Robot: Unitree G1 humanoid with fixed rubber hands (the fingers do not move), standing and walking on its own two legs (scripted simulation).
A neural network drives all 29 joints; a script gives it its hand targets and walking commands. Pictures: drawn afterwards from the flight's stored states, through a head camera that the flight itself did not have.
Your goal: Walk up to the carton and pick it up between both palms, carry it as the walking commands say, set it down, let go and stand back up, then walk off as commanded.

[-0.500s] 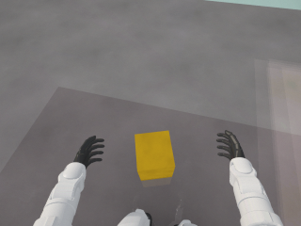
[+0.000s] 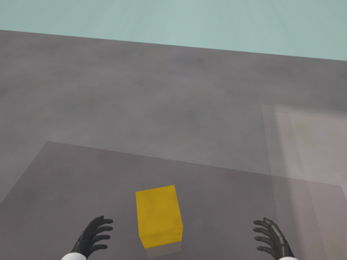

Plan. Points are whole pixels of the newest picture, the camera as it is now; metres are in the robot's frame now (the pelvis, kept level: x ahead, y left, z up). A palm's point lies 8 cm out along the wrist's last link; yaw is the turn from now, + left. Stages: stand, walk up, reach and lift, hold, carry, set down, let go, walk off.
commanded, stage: let go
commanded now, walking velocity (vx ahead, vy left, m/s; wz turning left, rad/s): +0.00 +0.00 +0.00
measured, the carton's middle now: (159, 217) +0.44 +0.11 -0.65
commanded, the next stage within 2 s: stand in 0.22 s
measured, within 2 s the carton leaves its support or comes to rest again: neither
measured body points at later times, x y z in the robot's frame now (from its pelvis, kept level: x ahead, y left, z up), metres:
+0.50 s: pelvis +0.02 +0.04 -0.01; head -0.04 +0.05 +0.43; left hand +0.12 +0.31 -0.11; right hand +0.13 -0.22 -0.12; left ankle +0.00 +0.12 -0.74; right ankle -0.04 -0.07 -0.74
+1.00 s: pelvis +0.00 +0.06 -0.02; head -0.05 +0.07 +0.43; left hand +0.00 +0.34 -0.15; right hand +0.08 -0.16 -0.14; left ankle +0.00 +0.12 -0.74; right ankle -0.04 -0.07 -0.74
